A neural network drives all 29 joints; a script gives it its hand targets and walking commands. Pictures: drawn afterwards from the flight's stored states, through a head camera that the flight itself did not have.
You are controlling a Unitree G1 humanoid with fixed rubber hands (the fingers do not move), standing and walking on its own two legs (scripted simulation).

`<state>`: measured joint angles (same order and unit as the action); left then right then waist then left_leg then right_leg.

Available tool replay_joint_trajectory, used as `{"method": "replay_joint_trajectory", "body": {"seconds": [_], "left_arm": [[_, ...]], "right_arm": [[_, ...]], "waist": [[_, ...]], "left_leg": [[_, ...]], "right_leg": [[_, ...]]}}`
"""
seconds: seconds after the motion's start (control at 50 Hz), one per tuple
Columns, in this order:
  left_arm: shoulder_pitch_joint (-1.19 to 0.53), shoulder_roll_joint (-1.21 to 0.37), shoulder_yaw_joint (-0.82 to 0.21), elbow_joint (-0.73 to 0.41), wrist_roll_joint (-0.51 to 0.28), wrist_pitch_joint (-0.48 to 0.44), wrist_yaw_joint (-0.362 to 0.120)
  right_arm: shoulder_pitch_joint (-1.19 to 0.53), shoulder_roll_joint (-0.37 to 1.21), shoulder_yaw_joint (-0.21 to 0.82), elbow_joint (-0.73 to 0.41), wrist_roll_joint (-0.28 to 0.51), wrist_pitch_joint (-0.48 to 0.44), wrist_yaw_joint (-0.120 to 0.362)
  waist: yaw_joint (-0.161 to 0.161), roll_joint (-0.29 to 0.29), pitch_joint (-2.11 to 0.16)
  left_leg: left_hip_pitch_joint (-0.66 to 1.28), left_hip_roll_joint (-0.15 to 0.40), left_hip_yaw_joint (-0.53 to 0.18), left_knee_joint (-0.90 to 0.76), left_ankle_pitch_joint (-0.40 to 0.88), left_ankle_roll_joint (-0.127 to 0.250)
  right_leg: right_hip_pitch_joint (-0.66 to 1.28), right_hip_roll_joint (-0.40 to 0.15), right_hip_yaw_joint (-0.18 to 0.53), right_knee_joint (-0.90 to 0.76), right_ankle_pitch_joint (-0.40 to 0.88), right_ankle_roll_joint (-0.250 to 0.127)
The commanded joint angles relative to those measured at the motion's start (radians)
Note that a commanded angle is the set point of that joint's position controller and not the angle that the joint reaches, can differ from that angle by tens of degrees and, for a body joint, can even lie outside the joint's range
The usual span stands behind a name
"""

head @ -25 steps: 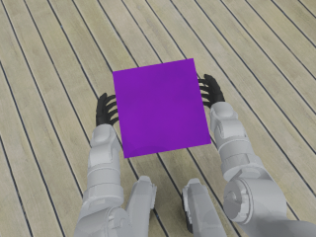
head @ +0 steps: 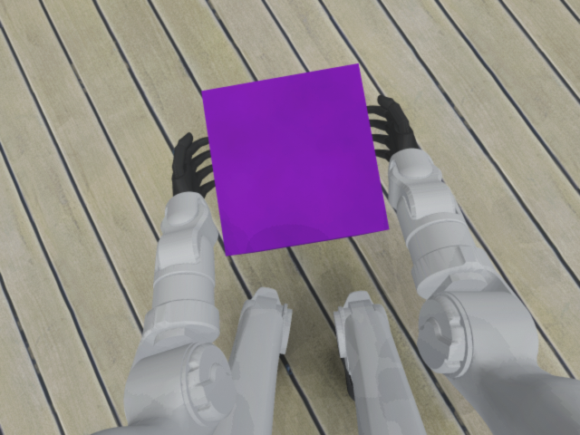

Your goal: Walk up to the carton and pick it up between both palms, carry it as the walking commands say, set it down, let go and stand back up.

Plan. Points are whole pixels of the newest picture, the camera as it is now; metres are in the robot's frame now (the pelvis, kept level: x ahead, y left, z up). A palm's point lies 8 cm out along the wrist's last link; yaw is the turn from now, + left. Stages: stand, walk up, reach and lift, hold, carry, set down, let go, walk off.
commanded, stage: set down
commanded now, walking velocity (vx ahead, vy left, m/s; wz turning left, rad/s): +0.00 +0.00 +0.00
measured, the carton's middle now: (295, 178) +0.46 +0.03 -0.17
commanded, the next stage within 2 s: none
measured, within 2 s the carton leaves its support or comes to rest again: neither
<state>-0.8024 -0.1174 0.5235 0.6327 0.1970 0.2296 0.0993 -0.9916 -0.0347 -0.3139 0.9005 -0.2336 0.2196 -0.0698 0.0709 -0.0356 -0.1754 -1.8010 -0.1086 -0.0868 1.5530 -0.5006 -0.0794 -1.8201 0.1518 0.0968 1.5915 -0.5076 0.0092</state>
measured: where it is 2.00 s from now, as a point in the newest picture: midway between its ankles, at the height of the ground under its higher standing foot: (307, 369)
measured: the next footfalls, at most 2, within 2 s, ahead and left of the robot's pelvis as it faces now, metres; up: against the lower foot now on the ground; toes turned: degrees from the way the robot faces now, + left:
none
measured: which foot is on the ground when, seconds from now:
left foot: down 0.00-1.00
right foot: down 0.00-1.00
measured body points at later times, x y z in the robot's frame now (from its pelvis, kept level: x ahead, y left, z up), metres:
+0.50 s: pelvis -0.02 +0.00 -0.07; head +0.28 -0.01 +0.27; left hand +0.45 +0.18 -0.20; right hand +0.51 -0.11 -0.20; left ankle +0.09 +0.14 -0.52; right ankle +0.08 -0.10 -0.52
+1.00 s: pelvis -0.02 +0.01 -0.13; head +0.32 -0.01 +0.16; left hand +0.46 +0.18 -0.29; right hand +0.52 -0.11 -0.29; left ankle +0.09 +0.14 -0.52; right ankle +0.08 -0.10 -0.52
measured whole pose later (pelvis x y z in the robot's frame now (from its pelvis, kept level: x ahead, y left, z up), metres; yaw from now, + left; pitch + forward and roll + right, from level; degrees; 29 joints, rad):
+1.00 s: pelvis -0.02 +0.01 -0.13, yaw +1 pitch +44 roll +4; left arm -1.11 -0.03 0.52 0.72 0.13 0.25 0.16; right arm -1.35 -0.21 -0.19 1.08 -0.13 0.22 -0.08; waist 0.07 -0.01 0.10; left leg -2.19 -0.15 -0.06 1.97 -0.56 -0.11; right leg -2.21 0.18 0.08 2.01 -0.56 0.04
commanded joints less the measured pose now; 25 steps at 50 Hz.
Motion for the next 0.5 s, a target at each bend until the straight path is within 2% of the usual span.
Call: {"method": "replay_joint_trajectory", "body": {"seconds": [0.0,0.14,0.34,0.42,0.48], "left_arm": [[-0.699,-0.796,-0.518,-0.022,-0.105,-0.036,-0.191],[-0.796,-0.786,-0.550,-0.065,-0.146,-0.028,-0.172],[-0.833,-0.716,-0.402,0.075,-0.064,-0.020,-0.175],[-0.884,-0.700,-0.386,0.077,-0.063,-0.030,-0.175],[-0.960,-0.716,-0.436,0.022,-0.105,-0.039,-0.166]], "right_arm": [[-0.483,0.973,0.393,0.004,0.103,-0.028,0.187],[-0.586,0.967,0.436,-0.040,0.153,-0.013,0.174],[-0.580,0.887,0.286,0.158,0.064,-0.004,0.197],[-0.638,0.861,0.273,0.169,0.064,-0.019,0.201],[-0.725,0.866,0.324,0.117,0.110,-0.030,0.195]], "waist": [[0.033,-0.073,-0.935],[0.041,-0.077,-1.019],[0.031,-0.071,-0.801],[0.038,-0.069,-0.808],[0.043,-0.068,-0.904]], "left_leg": [[0.358,-0.064,0.143,-0.073,0.266,0.006],[0.354,-0.070,0.160,-0.002,0.268,0.003],[0.227,-0.066,0.164,0.061,0.140,0.010],[0.203,-0.063,0.165,0.095,0.153,0.010],[0.236,-0.062,0.168,0.129,0.209,0.005]], "right_leg": [[0.627,0.032,-0.057,-0.124,0.335,0.013],[0.616,0.036,-0.069,-0.061,0.328,0.025],[0.398,0.037,-0.090,0.000,0.156,0.005],[0.355,0.037,-0.095,0.050,0.171,-0.005],[0.371,0.039,-0.100,0.093,0.231,-0.005]]}}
